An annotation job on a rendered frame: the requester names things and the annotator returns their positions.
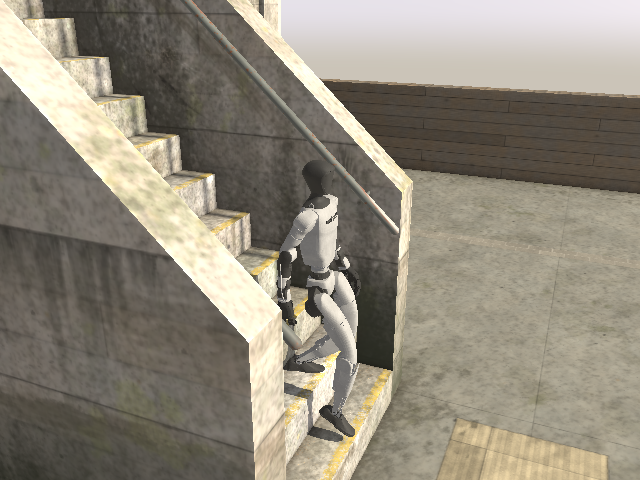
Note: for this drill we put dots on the right robot foot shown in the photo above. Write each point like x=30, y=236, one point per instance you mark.
x=339, y=423

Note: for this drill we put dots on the robot left upper arm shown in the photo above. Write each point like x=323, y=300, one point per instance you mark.
x=335, y=199

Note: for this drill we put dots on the robot right hand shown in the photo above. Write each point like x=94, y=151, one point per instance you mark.
x=287, y=312

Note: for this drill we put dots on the robot right upper arm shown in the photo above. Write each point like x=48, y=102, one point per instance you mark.
x=302, y=224

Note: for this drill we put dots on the robot left forearm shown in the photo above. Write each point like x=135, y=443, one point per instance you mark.
x=340, y=259

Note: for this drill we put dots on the robot left hand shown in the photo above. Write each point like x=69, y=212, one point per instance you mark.
x=351, y=275

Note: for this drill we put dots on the robot right forearm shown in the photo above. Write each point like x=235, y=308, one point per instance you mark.
x=286, y=268

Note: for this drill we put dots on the robot left thigh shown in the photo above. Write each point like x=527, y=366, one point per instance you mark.
x=345, y=299

